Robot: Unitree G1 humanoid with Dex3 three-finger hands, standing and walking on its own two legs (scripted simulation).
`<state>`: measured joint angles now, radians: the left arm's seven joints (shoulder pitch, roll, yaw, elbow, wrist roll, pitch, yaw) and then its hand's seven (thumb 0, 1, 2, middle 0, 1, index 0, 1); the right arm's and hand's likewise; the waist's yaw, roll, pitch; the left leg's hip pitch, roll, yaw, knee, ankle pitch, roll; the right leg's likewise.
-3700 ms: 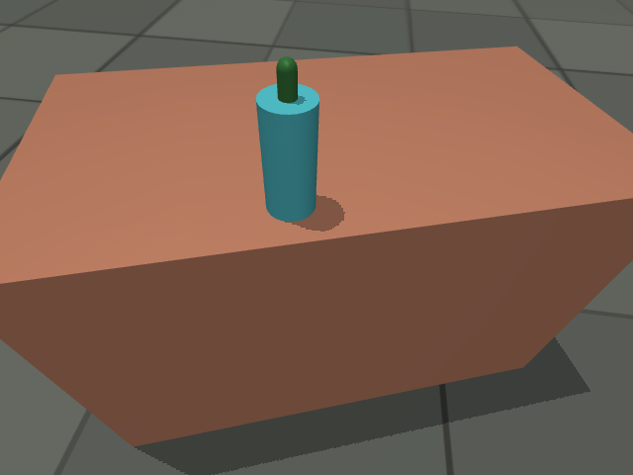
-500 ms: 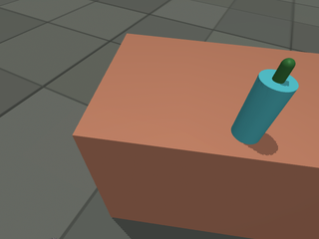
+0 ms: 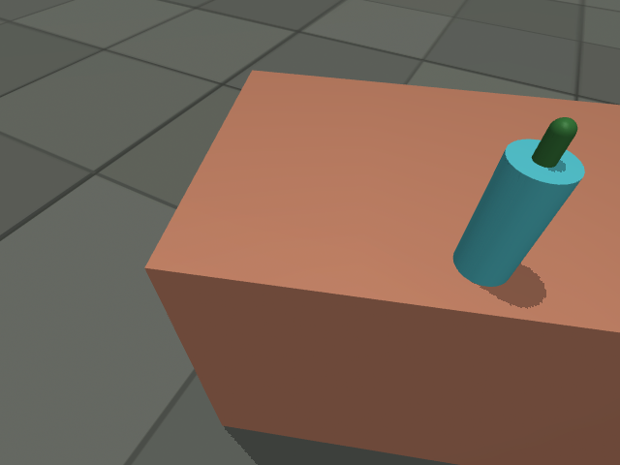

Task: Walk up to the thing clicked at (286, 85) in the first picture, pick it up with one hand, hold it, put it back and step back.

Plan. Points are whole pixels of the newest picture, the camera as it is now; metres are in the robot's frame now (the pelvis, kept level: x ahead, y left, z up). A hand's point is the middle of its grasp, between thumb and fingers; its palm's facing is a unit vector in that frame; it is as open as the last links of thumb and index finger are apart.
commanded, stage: stand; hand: right
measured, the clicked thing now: (516, 205) +0.42 -0.24 +0.14
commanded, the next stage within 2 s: none
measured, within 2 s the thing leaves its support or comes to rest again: neither
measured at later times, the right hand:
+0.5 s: hand out of the picture +0.08 -0.26 -0.16, palm faces -0.03 +0.94 -0.34, open 7.4 cm
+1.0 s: hand out of the picture +0.07 -0.26 -0.16, palm faces -0.02 +0.94 -0.33, open 7.4 cm
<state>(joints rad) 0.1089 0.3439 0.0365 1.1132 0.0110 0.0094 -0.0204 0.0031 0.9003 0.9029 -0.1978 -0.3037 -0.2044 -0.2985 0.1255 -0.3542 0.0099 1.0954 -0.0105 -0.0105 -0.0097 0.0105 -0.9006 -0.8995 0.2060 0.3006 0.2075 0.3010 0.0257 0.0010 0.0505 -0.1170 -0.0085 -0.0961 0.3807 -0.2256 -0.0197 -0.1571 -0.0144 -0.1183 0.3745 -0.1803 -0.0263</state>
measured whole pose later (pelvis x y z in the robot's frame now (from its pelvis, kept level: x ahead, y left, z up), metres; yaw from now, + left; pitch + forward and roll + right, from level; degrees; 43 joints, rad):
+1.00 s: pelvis +0.01 -0.01 +0.00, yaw -2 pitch -2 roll +0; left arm 0.11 0.35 0.01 1.15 0.01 -0.01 0.00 0.00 0.90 0.90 -0.20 -0.30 -0.21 -0.30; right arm 0.14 -0.35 0.02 1.12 -0.01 -0.01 -0.01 0.01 -0.90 -0.90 0.21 0.30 0.21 0.30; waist 0.01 0.02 0.04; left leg -0.06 0.01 -0.07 0.30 -0.21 -0.03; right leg -0.13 0.01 -0.09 0.33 -0.17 -0.04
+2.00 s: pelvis +0.01 -0.01 +0.00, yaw -3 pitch -2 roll +0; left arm 0.11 0.35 0.00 1.14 0.01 -0.01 0.00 0.00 0.90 0.90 -0.20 -0.30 -0.21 -0.30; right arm 0.15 -0.36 0.02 1.11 -0.01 -0.01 -0.01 0.01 -0.90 -0.90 0.21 0.30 0.21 0.30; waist 0.01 0.02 0.04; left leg -0.05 0.02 -0.05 0.29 -0.21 -0.03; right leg -0.13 0.02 -0.08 0.32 -0.17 -0.04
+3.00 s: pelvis +0.03 +0.02 +0.00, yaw -6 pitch -1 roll -1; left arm 0.27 0.24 0.13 0.62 -0.03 -0.05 0.06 -0.01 -0.53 0.04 -0.06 -0.05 -0.06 -0.05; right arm 0.43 -0.31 -0.24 0.00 0.07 -0.09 -0.05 0.00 0.56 -0.04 0.05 0.06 0.05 0.06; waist -0.04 -0.05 0.00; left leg -0.10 0.00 0.01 0.43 -0.30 0.01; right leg -0.18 0.00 -0.01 0.41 -0.21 0.00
